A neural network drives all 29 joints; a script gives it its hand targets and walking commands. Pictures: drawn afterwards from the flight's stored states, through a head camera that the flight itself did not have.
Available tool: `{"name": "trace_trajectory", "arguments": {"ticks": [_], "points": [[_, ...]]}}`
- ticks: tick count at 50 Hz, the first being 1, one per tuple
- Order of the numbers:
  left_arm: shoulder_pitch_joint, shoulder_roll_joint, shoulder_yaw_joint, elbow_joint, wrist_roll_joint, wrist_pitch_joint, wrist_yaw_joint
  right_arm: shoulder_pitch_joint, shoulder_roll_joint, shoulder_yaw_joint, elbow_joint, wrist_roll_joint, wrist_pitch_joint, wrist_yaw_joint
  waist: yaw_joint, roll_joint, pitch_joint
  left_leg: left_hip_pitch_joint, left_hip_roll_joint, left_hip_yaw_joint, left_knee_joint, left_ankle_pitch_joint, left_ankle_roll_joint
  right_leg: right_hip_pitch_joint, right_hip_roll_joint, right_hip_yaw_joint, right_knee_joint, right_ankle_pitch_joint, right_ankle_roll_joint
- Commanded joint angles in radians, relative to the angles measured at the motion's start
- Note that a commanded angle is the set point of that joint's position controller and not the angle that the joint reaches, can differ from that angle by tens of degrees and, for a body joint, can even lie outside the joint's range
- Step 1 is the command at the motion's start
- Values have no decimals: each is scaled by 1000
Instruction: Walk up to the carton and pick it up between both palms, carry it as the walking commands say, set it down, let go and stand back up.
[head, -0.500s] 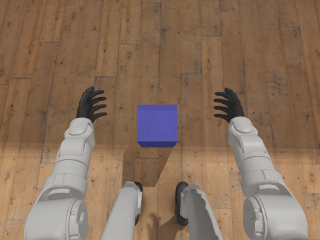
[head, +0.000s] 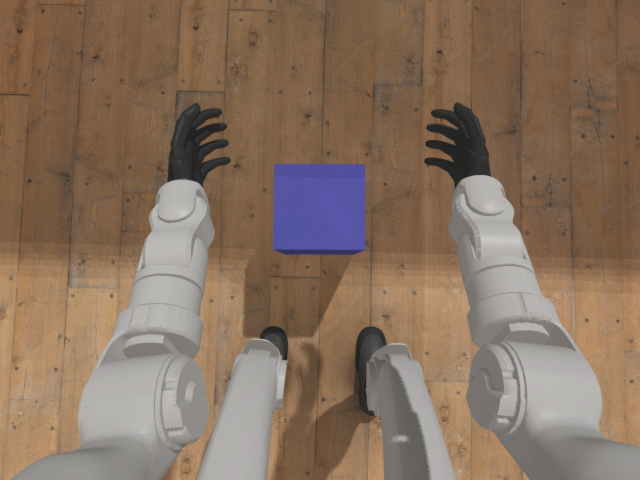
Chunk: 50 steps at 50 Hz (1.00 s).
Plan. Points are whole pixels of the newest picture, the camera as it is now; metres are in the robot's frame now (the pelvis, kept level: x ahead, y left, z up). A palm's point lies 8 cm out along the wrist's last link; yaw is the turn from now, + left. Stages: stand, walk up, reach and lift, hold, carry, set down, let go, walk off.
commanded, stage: reach and lift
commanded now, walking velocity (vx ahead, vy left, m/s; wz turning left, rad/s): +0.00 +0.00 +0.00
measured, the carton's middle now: (319, 215) +0.46 +0.02 -0.52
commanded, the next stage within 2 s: none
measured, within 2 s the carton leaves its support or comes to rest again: neither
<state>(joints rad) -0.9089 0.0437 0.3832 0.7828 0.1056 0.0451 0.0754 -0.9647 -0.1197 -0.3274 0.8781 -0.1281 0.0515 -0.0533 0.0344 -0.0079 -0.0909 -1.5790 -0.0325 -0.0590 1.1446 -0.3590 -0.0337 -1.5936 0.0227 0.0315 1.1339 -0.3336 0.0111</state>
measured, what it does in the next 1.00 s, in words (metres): lowers itself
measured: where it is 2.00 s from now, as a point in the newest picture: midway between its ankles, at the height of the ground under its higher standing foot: (320, 386)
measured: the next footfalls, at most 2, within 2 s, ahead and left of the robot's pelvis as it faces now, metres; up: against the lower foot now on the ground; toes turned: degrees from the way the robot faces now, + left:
none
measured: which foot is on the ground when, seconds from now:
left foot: down 0.00-1.00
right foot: down 0.00-1.00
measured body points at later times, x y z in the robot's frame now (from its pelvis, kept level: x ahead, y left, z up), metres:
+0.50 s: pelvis -0.03 +0.00 -0.14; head +0.30 -0.01 +0.17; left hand +0.46 +0.18 -0.29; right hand +0.48 -0.16 -0.30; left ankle +0.06 +0.13 -0.61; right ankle +0.07 -0.12 -0.61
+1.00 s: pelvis -0.06 +0.00 -0.23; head +0.32 -0.01 +0.00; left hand +0.46 +0.17 -0.44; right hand +0.48 -0.16 -0.44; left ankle +0.06 +0.13 -0.61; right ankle +0.07 -0.12 -0.61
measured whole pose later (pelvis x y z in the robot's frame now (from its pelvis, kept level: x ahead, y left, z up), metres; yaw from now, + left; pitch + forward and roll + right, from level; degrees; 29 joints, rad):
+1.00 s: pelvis -0.06 +0.00 -0.23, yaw +1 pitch +35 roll +1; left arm -1.34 0.23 0.17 0.97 -0.17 0.03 0.16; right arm -1.38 -0.33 -0.09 1.02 0.16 0.05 -0.13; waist 0.02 0.01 0.44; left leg -2.12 -0.08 -0.05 2.06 -0.55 -0.07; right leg -2.15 0.07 0.05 2.04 -0.49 0.04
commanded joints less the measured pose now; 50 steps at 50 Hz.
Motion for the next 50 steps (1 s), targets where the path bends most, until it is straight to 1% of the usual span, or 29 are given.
{"name": "trace_trajectory", "arguments": {"ticks": [1, 3, 6, 7, 11, 12, 13, 14, 15, 17, 18, 19, 20, 26, 27, 29, 31, 32, 33, 35, 36, 37, 41, 43, 44, 45, 47, 48, 50], "points": [[-231, 36, -43, -166, -6, -36, 13, -251, -80, -6, -122, 23, -47, 6, -1, 35, -912, 446, -67, 80, -3, 397, -49, 449, 84, -76, 50, 357, 13], [-248, 48, -49, -139, -20, -34, 10, -271, -92, -3, -122, 5, -48, -9, -37, -14, -918, 367, -74, 91, 57, 367, -56, 442, 82, -78, 69, 329, 20], [-267, 111, -19, -96, 1, -25, 36, -351, -113, 24, -141, 53, -37, -21, 42, 12, -939, 328, -78, 104, 98, 324, -46, 380, 87, -72, 130, 276, 30], [-262, 77, -57, -88, -51, -29, 25, -319, -84, 55, -120, 72, -38, -21, 12, -53, -997, 313, -81, 117, 137, 305, -43, 423, 84, -81, 146, 266, 31], [-352, 124, -100, -166, -79, -15, 53, -362, -187, 34, -115, 96, -24, -39, -10, 37, -1021, 284, -81, 116, 221, 220, -44, 327, 93, -86, 253, 183, 20], [-318, 149, -65, -44, -66, -6, 53, -338, -175, 41, -31, 71, -14, -50, -1, -36, -937, 195, -83, 120, 262, 170, -39, 264, 85, -93, 279, 125, 36], [-338, 120, -103, -121, -106, -9, 46, -357, -164, 52, -132, 105, -20, -47, -30, -5, -999, 257, -87, 121, 262, 233, -44, 268, 90, -99, 282, 182, 32], [-373, 137, -90, -128, -133, -3, 43, -384, -148, 101, -157, 133, -19, -50, -21, -81, -1030, 177, -87, 136, 310, 257, -40, 329, 76, -82, 284, 240, 34], [-330, 170, -87, -124, -119, -2, 52, -401, -173, 84, -200, 148, -11, -54, 15, -19, -1089, 223, -89, 130, 299, 249, -38, 318, 88, -90, 319, 226, 36], [-328, 186, -87, -51, -131, -3, 53, -395, -161, 127, -120, 161, -3, -53, 40, -54, -1046, 116, -79, 143, 343, 202, -34, 298, 71, -71, 358, 193, 49], [-396, 199, -75, -150, -141, -6, 58, -393, -171, 92, -128, 158, 1, -57, -6, -57, -1062, 101, -88, 141, 348, 222, -44, 290, 80, -91, 370, 235, 38], [-355, 188, -118, -147, -144, -5, 57, -379, -182, 127, -131, 171, 5, -54, 16, -11, -1139, 184, -79, 136, 381, 265, -43, 304, 82, -62, 395, 257, 43], [-412, 200, -142, -100, -191, 5, 54, -436, -196, 137, -88, 177, 8, -59, -18, -57, -1065, 130, -71, 129, 399, 131, -35, 227, 74, -87, 404, 93, 35], [-427, 247, -121, -110, -184, -6, 58, -454, -201, 168, -105, 218, 10, -62, 47, -31, -1100, 119, -65, 146, 480, 176, -38, 165, 75, -71, 483, 120, 43], [-431, 196, -158, -29, -218, 6, 53, -474, -264, 133, -65, 195, 0, -69, -28, -30, -1031, 50, -61, 140, 499, 104, -42, 110, 75, -86, 492, 55, 30], [-442, 264, -109, -60, -198, -7, 60, -499, -216, 164, -109, 202, 1, -68, 36, -55, -1079, 39, -66, 141, 531, 190, -37, 170, 66, -68, 529, 177, 33], [-498, 258, -126, -91, -222, -4, 64, -511, -258, 141, -112, 189, 11, -79, -9, -58, -1116, 62, -63, 134, 545, 166, -43, 158, 70, -80, 553, 132, 35], [-486, 254, -129, -13, -210, -5, 61, -512, -225, 185, -29, 219, 12, -70, 48, -49, -956, -60, -55, 152, 560, 96, -38, 83, 62, -56, 553, 73, 25], [-507, 234, -154, -98, -236, -12, 62, -522, -233, 170, -93, 215, 3, -68, -1, -40, -1136, 37, -58, 145, 579, 192, -47, 180, 70, -62, 581, 173, 25], [-559, 262, -166, -117, -233, -17, 73, -562, -240, 177, -88, 228, 1, -74, 5, -33, -1161, 95, -53, 128, 599, 147, -36, 129, 64, -73, 604, 111, 25], [-468, 278, -125, 72, -213, -1, 76, -564, -314, 157, -6, 204, -2, -81, 10, -27, -1041, 2, -44, 133, 606, 58, -38, 73, 61, -83, 608, 11, 26], [-541, 289, -145, -30, -214, -10, 77, -572, -242, 175, -47, 225, 3, -77, 34, -27, -1069, 51, -52, 130, 610, 137, -42, 81, 63, -88, 632, 97, 37], [-564, 253, -161, 75, -247, -31, 70, -547, -265, 205, 106, 219, -17, -70, 0, -78, -954, -72, -41, 125, 683, 106, -42, 33, 41, -71, 692, 84, 39], [-536, 279, -156, 96, -236, -37, 80, -609, -272, 200, 4, 257, -36, -69, 39, -19, -1000, 0, -37, 133, 705, 128, -30, 7, 49, -68, 712, 68, 33], [-592, 235, -219, 61, -280, -38, 64, -635, -262, 217, 1, 251, -38, -65, -26, -56, -1019, -7, -36, 114, 721, 120, -33, 24, 40, -78, 718, 81, 34], [-568, 245, -187, 135, -251, -36, 76, -615, -289, 198, 72, 239, -32, -73, 4, -20, -981, -25, -38, 119, 723, 142, -39, -1, 38, -76, 741, 84, 32], [-659, 270, -222, 41, -295, -43, 80, -686, -324, 211, 14, 258, -38, -78, -32, -29, -1083, 28, -31, 108, 762, 141, -33, 33, 37, -75, 774, 86, 29], [-704, 302, -217, -37, -270, -56, 89, -712, -274, 238, -15, 311, -40, -72, 24, 7, -1139, 65, -40, 117, 757, 172, -35, 61, 44, -77, 797, 120, 25], [-668, 327, -196, 95, -284, -40, 100, -734, -346, 239, 10, 297, -36, -84, 11, -31, -1120, 8, -27, 119, 770, 71, -37, 101, 28, -78, 805, 43, 26]]}}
